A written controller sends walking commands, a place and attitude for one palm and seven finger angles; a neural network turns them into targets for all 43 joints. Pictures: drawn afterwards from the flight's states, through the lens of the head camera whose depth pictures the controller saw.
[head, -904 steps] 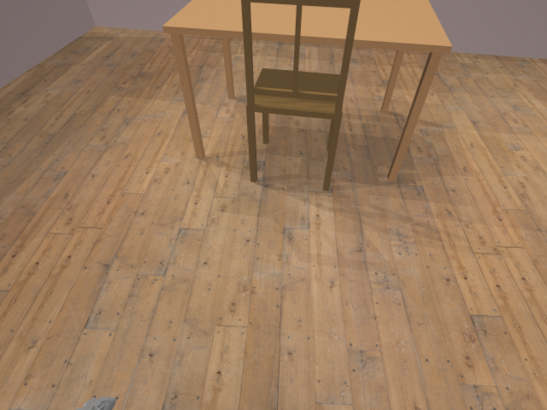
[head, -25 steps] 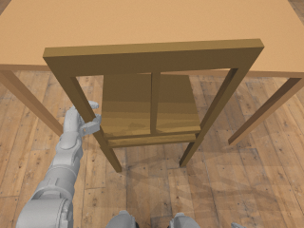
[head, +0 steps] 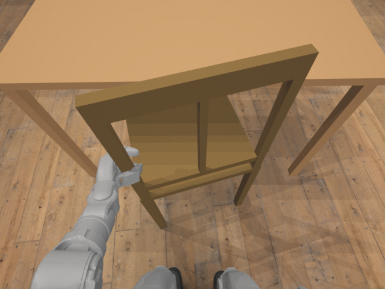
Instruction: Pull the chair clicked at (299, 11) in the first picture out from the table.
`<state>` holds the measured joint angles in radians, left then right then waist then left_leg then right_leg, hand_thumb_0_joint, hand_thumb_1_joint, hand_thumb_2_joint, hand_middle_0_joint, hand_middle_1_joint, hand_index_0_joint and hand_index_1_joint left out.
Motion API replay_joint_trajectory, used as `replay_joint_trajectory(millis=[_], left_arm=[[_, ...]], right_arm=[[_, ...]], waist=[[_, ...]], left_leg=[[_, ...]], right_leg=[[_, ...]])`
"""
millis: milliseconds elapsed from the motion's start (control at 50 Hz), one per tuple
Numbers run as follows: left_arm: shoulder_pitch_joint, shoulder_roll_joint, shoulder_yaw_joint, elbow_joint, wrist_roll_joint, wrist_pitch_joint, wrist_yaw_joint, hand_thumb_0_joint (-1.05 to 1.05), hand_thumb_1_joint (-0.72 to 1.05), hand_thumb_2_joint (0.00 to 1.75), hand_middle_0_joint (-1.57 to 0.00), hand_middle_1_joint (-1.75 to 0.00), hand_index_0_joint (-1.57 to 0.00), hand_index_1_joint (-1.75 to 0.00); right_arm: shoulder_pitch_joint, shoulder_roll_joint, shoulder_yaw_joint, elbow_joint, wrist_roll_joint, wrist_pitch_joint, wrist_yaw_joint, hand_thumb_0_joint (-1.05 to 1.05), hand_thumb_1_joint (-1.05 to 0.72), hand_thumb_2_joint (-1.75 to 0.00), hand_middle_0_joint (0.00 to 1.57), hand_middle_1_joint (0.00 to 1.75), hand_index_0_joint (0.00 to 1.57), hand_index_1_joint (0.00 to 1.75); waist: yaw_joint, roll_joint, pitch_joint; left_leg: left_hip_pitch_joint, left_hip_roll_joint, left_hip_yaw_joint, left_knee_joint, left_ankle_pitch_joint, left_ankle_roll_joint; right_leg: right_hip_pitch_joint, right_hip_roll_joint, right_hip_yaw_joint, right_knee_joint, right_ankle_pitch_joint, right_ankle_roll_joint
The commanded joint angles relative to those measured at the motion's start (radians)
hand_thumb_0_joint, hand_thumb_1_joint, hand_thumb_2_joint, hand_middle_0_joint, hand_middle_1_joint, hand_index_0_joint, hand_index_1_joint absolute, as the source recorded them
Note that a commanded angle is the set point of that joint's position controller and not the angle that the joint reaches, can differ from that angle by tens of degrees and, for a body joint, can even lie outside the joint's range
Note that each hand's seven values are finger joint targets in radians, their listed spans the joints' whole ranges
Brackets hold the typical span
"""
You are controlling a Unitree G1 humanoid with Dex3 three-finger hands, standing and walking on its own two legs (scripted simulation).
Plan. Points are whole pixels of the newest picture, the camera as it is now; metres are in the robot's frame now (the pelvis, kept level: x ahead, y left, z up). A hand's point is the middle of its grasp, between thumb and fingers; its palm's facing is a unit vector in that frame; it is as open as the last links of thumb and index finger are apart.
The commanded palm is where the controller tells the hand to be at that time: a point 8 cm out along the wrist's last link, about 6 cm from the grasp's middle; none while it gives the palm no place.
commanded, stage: step backward, pulling the chair out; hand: left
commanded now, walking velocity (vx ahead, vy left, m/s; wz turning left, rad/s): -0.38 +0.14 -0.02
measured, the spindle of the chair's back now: (202, 141) +0.44 -0.02 -0.04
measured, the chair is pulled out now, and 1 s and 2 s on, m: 0.09 0.20 0.26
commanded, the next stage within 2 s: none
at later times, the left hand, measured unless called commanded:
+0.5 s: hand (137, 209) +0.28 +0.13 -0.05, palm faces -0.07 -0.99 -0.14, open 5.9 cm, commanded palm +0.29 +0.18 -0.05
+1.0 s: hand (138, 235) +0.23 +0.12 -0.06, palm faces -0.05 -0.98 -0.19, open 5.9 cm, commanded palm +0.23 +0.17 -0.05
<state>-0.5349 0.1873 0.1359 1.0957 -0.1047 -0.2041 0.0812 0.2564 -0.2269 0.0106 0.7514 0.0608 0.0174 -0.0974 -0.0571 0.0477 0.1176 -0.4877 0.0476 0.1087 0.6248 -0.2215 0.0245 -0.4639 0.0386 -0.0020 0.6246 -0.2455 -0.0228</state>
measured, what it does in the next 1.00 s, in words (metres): walks backwards: left foot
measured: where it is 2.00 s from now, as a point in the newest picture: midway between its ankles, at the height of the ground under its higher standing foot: outside the picture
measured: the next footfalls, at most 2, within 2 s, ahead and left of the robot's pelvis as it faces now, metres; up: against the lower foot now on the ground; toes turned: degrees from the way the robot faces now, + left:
left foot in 0.32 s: -0.11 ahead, +0.18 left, +0.00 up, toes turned +3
right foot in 1.02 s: -0.05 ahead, -0.10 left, +0.00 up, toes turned -7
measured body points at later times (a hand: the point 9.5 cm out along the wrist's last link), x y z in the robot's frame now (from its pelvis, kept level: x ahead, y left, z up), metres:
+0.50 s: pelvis -0.09 +0.04 +0.00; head +0.00 +0.03 +0.44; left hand +0.28 +0.18 -0.04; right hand +0.01 -0.23 -0.12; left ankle -0.11 +0.19 -0.72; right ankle +0.04 -0.10 -0.72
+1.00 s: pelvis -0.14 +0.02 +0.00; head -0.07 +0.00 +0.44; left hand +0.22 +0.17 -0.04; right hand -0.11 -0.27 -0.13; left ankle -0.17 +0.16 -0.72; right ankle -0.06 -0.09 -0.71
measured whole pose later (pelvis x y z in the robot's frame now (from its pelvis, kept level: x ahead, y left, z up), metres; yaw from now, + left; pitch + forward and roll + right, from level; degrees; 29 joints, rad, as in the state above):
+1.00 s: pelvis -0.14 +0.02 +0.00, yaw +0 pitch +3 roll +1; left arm -0.51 0.14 0.02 1.02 -0.05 -0.14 0.11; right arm 0.31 -0.31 -0.04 0.73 0.04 -0.03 -0.12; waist -0.10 0.02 0.12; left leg -0.31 0.04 0.05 0.63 -0.37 -0.03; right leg -0.57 -0.05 -0.03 0.75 -0.23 0.00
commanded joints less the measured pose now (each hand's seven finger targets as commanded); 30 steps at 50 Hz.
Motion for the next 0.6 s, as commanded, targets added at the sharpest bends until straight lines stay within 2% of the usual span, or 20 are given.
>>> replay_joint_trajectory(millis=[0, 40, 60, 100, 120, 140, 200, 240, 260, 300, 320, 340, 360, 400, 440, 460, 520, 540, 560, 580], left_arm=[[-0.365, 0.302, -0.017, -0.192, 0.049, -0.047, 0.022, 0.00, 0.90, 0.90, -0.50, -1.45, -0.50, -1.45], [-0.353, 0.281, -0.043, -0.183, 0.045, -0.031, 0.031, 0.00, 0.90, 0.90, -0.50, -1.45, -0.50, -1.45], [-0.340, 0.272, -0.048, -0.187, 0.048, -0.025, 0.033, 0.00, 0.90, 0.90, -0.50, -1.45, -0.50, -1.45], [-0.298, 0.268, -0.039, -0.192, 0.052, -0.012, 0.038, 0.00, 0.90, 0.90, -0.50, -1.45, -0.50, -1.45], [-0.298, 0.243, -0.058, -0.205, 0.053, -0.002, 0.037, 0.00, 0.90, 0.90, -0.50, -1.45, -0.50, -1.45], [-0.311, 0.227, -0.069, -0.219, 0.052, 0.003, 0.034, 0.00, 0.90, 0.90, -0.50, -1.45, -0.50, -1.45], [-0.284, 0.221, -0.074, -0.220, 0.051, 0.021, 0.033, 0.00, 0.90, 0.90, -0.50, -1.45, -0.50, -1.45], [-0.291, 0.176, -0.111, -0.250, 0.044, 0.028, 0.025, 0.00, 0.90, 0.90, -0.50, -1.45, -0.50, -1.45], [-0.314, 0.158, -0.127, -0.282, 0.040, 0.026, 0.021, 0.00, 0.90, 0.90, -0.50, -1.45, -0.50, -1.45], [-0.316, 0.128, -0.142, -0.283, 0.044, 0.027, 0.016, 0.00, 0.90, 0.90, -0.50, -1.45, -0.50, -1.45], [-0.321, 0.119, -0.145, -0.262, 0.050, 0.029, 0.013, 0.00, 0.90, 0.90, -0.50, -1.45, -0.50, -1.45], [-0.353, 0.095, -0.162, -0.282, 0.051, 0.024, 0.007, 0.00, 0.90, 0.90, -0.50, -1.45, -0.50, -1.45], [-0.402, 0.070, -0.194, -0.331, 0.053, 0.016, -0.003, 0.00, 0.90, 0.90, -0.50, -1.45, -0.50, -1.45], [-0.406, 0.080, -0.181, -0.347, 0.065, 0.004, -0.008, 0.00, 0.90, 0.90, -0.50, -1.45, -0.50, -1.45], [-0.352, 0.097, -0.149, -0.323, 0.078, -0.002, -0.005, 0.00, 0.90, 0.90, -0.50, -1.45, -0.50, -1.45], [-0.356, 0.076, -0.159, -0.326, 0.079, -0.006, -0.008, 0.00, 0.90, 0.90, -0.50, -1.45, -0.50, -1.45], [-0.390, 0.082, -0.145, -0.329, 0.083, -0.016, -0.003, 0.00, 0.90, 0.90, -0.50, -1.45, -0.50, -1.45], [-0.399, 0.083, -0.143, -0.326, 0.084, -0.023, 0.001, 0.00, 0.90, 0.90, -0.50, -1.45, -0.50, -1.45], [-0.386, 0.104, -0.122, -0.307, 0.083, -0.029, 0.006, 0.00, 0.90, 0.90, -0.50, -1.45, -0.50, -1.45], [-0.379, 0.117, -0.115, -0.283, 0.079, -0.032, 0.007, 0.00, 0.90, 0.90, -0.50, -1.45, -0.50, -1.45]], right_arm=[[0.062, -0.193, -0.075, -0.060, 0.018, -0.072, -0.027, 0.00, -0.90, -0.90, 0.20, 0.30, 0.20, 0.30], [0.032, -0.189, -0.068, -0.057, 0.025, -0.076, -0.019, 0.00, -0.90, -0.90, 0.20, 0.30, 0.20, 0.30], [0.013, -0.188, -0.067, -0.059, 0.027, -0.078, -0.017, 0.00, -0.90, -0.90, 0.20, 0.30, 0.20, 0.30], [0.010, -0.198, -0.069, -0.047, 0.025, -0.082, -0.017, 0.00, -0.90, -0.90, 0.20, 0.30, 0.20, 0.30], [0.009, -0.190, -0.063, -0.039, 0.025, -0.081, -0.014, 0.00, -0.90, -0.90, 0.20, 0.30, 0.20, 0.30], [0.002, -0.188, -0.060, -0.033, 0.024, -0.081, -0.014, 0.00, -0.90, -0.90, 0.20, 0.30, 0.20, 0.30], [0.012, -0.187, -0.058, -0.024, 0.025, -0.072, -0.022, 0.00, -0.90, -0.90, 0.20, 0.30, 0.20, 0.30], [0.021, -0.177, -0.058, -0.033, 0.020, -0.066, -0.032, 0.00, -0.90, -0.90, 0.20, 0.30, 0.20, 0.30], [0.015, -0.184, -0.064, -0.045, 0.018, -0.062, -0.038, 0.00, -0.90, -0.90, 0.20, 0.30, 0.20, 0.30], [0.024, -0.191, -0.078, -0.062, 0.013, -0.049, -0.043, 0.00, -0.90, -0.90, 0.20, 0.30, 0.20, 0.30], [0.046, -0.190, -0.086, -0.056, 0.010, -0.047, -0.038, 0.00, -0.90, -0.90, 0.20, 0.30, 0.20, 0.30], [0.043, -0.186, -0.086, -0.064, 0.023, -0.052, -0.042, 0.00, -0.90, -0.90, 0.20, 0.30, 0.20, 0.30], [0.022, -0.168, -0.076, -0.078, 0.013, -0.048, -0.043, 0.00, -0.90, -0.90, 0.20, 0.30, 0.20, 0.30], [0.001, -0.175, -0.083, -0.093, -0.002, -0.030, -0.042, 0.00, -0.90, -0.90, 0.20, 0.30, 0.20, 0.30], [0.003, -0.172, -0.085, -0.114, -0.016, -0.016, -0.033, 0.00, -0.90, -0.90, 0.20, 0.30, 0.20, 0.30], [-0.003, -0.168, -0.081, -0.125, -0.020, -0.012, -0.027, 0.00, -0.90, -0.90, 0.20, 0.30, 0.20, 0.30], [-0.023, -0.155, -0.068, -0.133, -0.027, -0.012, -0.019, 0.00, -0.90, -0.90, 0.20, 0.30, 0.20, 0.30], [-0.027, -0.152, -0.065, -0.128, -0.027, -0.016, -0.018, 0.00, -0.90, -0.90, 0.20, 0.30, 0.20, 0.30], [-0.015, -0.153, -0.065, -0.114, -0.022, -0.023, -0.019, 0.00, -0.90, -0.90, 0.20, 0.30, 0.20, 0.30], [-0.008, -0.154, -0.067, -0.103, -0.017, -0.029, -0.024, 0.00, -0.90, -0.90, 0.20, 0.30, 0.20, 0.30]], waist=[[-0.003, -0.098, -0.451], [0.013, -0.120, -0.422], [0.030, -0.131, -0.423], [0.034, -0.123, -0.451], [0.032, -0.136, -0.476], [0.027, -0.119, -0.497], [0.007, -0.123, -0.499], [0.001, -0.140, -0.508], [0.006, -0.117, -0.512], [0.017, -0.079, -0.514], [0.014, -0.120, -0.508], [-0.001, -0.152, -0.533], [-0.014, -0.055, -0.575], [-0.006, 0.066, -0.578], [0.006, 0.150, -0.511], [0.009, 0.167, -0.475], [0.020, 0.193, -0.363], [0.024, 0.170, -0.325], [0.024, 0.109, -0.323], [0.020, 0.042, -0.342]], left_leg=[[0.240, 0.051, -0.109, 0.029, -0.042, -0.041], [0.173, 0.004, -0.127, 0.101, -0.219, -0.054], [0.125, -0.007, -0.145, 0.147, -0.255, -0.055], [0.079, -0.021, -0.176, 0.183, -0.265, -0.058], [0.060, -0.017, -0.202, 0.182, -0.266, -0.058], [0.058, -0.013, -0.218, 0.165, -0.258, -0.060], [0.156, -0.011, -0.186, 0.015, -0.172, -0.062], [0.236, 0.009, -0.131, -0.158, -0.007, -0.055], [0.267, 0.043, -0.131, -0.187, 0.108, -0.045], [0.334, 0.087, -0.106, -0.165, 0.240, -0.039], [0.352, 0.086, -0.061, -0.170, 0.205, -0.048], [0.366, 0.073, -0.027, -0.124, 0.257, -0.052], [0.366, 0.079, -0.037, -0.153, 0.291, -0.056], [0.378, 0.124, -0.074, -0.167, 0.369, -0.049], [0.337, 0.168, -0.103, -0.172, 0.381, -0.032], [0.297, 0.184, -0.116, -0.179, 0.371, -0.025], [0.170, 0.230, -0.125, -0.197, 0.271, -0.001], [0.130, 0.233, -0.119, -0.186, 0.226, 0.000], [0.131, 0.216, -0.105, -0.148, 0.219, -0.009], [0.101, 0.191, -0.084, -0.121, 0.137, -0.026]], right_leg=[[0.120, -0.270, 0.276, -0.228, 0.251, -0.030], [0.142, -0.361, 0.363, -0.298, 0.217, -0.045], [0.182, -0.381, 0.377, -0.309, 0.215, -0.047], [0.274, -0.417, 0.379, -0.283, 0.384, -0.080], [0.336, -0.427, 0.354, -0.245, 0.474, -0.094], [0.377, -0.435, 0.334, -0.214, 0.540, -0.110], [0.361, -0.391, 0.244, -0.179, 0.592, -0.083], [0.358, -0.318, 0.164, -0.138, 0.561, -0.024], [0.336, -0.276, 0.129, -0.117, 0.528, 0.001], [0.292, -0.204, 0.076, -0.124, 0.465, 0.035], [0.277, -0.199, 0.082, -0.158, 0.405, 0.043], [0.298, -0.189, 0.072, -0.150, 0.528, 0.044], [0.336, -0.197, 0.049, -0.098, 0.600, 0.039], [0.284, -0.157, 0.022, -0.047, 0.499, 0.050], [0.209, -0.120, 0.002, 0.020, 0.344, 0.047], [0.191, -0.106, -0.006, 0.054, 0.267, 0.043], [0.176, -0.102, -0.008, 0.106, 0.094, 0.032], [0.188, -0.108, -0.007, 0.091, 0.104, 0.029], [0.207, -0.118, 0.007, 0.052, 0.211, 0.022], [0.236, -0.144, 0.034, 0.039, 0.276, 0.014]])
